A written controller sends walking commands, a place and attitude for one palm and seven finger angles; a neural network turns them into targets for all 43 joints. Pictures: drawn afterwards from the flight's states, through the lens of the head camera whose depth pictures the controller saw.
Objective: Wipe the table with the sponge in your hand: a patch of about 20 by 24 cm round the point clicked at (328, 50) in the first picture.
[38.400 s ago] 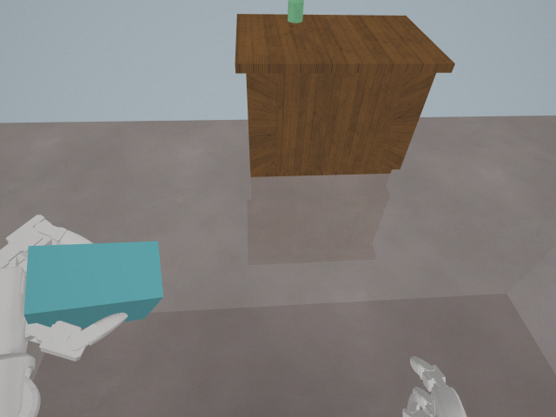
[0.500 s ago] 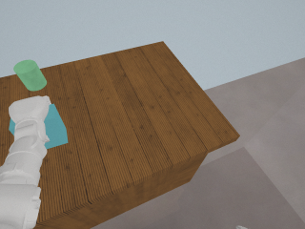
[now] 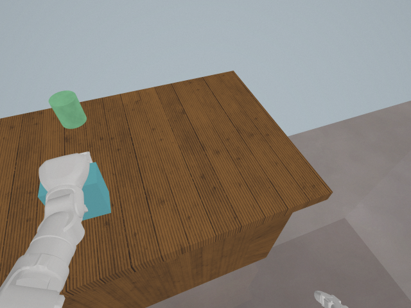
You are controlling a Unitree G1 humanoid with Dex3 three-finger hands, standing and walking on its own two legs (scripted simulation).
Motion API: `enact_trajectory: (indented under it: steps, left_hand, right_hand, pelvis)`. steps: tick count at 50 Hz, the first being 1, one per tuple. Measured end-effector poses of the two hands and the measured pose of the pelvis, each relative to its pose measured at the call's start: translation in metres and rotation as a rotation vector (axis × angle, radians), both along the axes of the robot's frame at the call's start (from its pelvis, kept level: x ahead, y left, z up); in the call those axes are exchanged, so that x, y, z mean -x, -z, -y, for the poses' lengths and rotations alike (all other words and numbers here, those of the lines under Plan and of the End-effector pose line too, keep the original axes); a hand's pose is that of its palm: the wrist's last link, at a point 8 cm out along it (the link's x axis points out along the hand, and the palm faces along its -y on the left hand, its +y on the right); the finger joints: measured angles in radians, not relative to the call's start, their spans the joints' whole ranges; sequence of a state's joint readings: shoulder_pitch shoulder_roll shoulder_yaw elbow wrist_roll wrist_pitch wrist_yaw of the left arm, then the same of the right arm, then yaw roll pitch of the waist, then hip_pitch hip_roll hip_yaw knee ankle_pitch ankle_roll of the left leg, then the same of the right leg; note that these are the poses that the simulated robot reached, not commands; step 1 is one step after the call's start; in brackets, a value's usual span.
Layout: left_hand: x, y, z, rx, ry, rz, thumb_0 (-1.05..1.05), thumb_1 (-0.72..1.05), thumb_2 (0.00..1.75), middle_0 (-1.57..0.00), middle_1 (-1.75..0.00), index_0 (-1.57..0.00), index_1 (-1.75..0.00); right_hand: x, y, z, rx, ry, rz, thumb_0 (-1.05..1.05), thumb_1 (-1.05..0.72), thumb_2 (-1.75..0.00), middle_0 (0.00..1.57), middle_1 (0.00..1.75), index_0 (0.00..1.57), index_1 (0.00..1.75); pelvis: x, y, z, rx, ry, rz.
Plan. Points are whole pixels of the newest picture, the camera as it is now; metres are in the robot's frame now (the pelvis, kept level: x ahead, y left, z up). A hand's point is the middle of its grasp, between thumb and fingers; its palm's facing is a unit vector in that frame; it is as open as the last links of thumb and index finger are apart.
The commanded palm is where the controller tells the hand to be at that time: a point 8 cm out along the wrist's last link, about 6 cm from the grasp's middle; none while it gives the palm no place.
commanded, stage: wipe back along the first lane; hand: left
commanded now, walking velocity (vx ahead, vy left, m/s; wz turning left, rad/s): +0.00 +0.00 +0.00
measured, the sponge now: (81, 199) +0.34 +0.31 -0.03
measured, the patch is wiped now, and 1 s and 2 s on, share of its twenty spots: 1.00 1.00 1.00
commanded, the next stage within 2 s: lift the sponge slowly off the table in 1.08 s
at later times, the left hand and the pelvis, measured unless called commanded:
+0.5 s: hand (78, 204) +0.31 +0.29 +0.01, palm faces -0.05 -0.03 -1.00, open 10.1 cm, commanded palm +0.27 +0.27 +0.04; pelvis +0.00 -0.01 +0.00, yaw +0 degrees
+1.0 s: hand (81, 226) +0.26 +0.27 +0.01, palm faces -0.04 -0.06 -1.00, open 10.1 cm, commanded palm +0.22 +0.24 +0.04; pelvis +0.00 -0.01 +0.00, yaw +0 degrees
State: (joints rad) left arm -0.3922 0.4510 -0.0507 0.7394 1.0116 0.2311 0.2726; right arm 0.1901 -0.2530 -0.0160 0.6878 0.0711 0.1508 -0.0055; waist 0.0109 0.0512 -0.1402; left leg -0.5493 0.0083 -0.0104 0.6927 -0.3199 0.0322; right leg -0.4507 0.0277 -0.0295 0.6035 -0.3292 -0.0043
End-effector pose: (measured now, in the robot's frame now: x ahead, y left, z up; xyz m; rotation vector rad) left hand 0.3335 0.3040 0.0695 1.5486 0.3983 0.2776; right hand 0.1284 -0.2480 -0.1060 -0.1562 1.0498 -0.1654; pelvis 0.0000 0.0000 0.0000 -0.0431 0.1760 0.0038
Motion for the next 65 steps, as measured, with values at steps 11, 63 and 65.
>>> enact_trajectory:
  steps: [11, 63, 65]
  left_hand:
    - [0.017, 0.001, 0.009, 0.0, -0.003, 0.013, 0.0, -0.5, 1.06, -0.7, -1.35, -0.73, -1.36]
    - [0.101, 0.002, 0.049, 0.057, -0.012, 0.029, 0.0, -0.48, 1.05, -0.68, -1.36, -0.71, -1.37]
    - [0.101, 0.001, 0.049, 0.061, -0.012, 0.026, 0.0, -0.48, 1.05, -0.68, -1.36, -0.71, -1.37]
  right_hand:
    - [-0.016, -0.003, -0.006, -0.009, -0.036, 0.046, 0.01, -0.91, -0.9, 0.2, 0.3, 0.2, 0.3]
    - [-0.067, -0.024, -0.011, -0.046, -0.115, 0.225, 0.01, -0.91, -0.9, 0.2, 0.3, 0.2, 0.3]
    - [-0.066, -0.024, -0.01, -0.043, -0.111, 0.224, 0.01, -0.91, -0.9, 0.2, 0.3, 0.2, 0.3]
  pelvis:
    - [0.003, 0.0, 0.002, -0.002, -0.006, 0.015]
    - [0.002, -0.006, 0.016, -0.024, 0.002, 0.111]
    - [0.002, -0.006, 0.016, -0.024, 0.003, 0.113]
